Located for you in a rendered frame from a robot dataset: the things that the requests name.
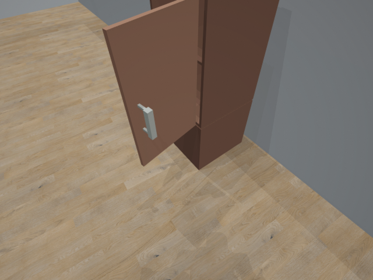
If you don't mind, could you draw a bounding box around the cupboard door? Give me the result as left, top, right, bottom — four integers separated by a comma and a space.
102, 0, 199, 166

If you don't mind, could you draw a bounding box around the handle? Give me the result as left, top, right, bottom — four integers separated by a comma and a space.
138, 103, 157, 140

